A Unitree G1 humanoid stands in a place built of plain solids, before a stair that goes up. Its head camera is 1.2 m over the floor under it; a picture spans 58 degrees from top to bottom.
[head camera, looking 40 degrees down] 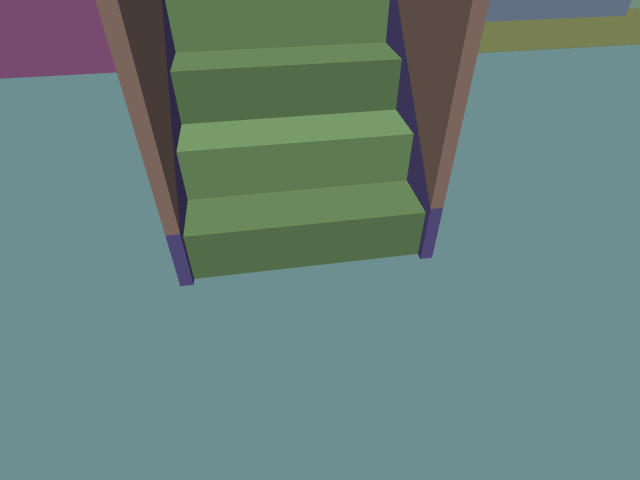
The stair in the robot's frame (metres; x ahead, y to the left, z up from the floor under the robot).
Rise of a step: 0.21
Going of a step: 0.24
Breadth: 0.91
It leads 9 degrees to the left of straight ahead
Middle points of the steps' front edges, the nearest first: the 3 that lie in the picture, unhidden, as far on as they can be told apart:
1.27 0.04 0.21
1.50 0.08 0.43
1.73 0.12 0.64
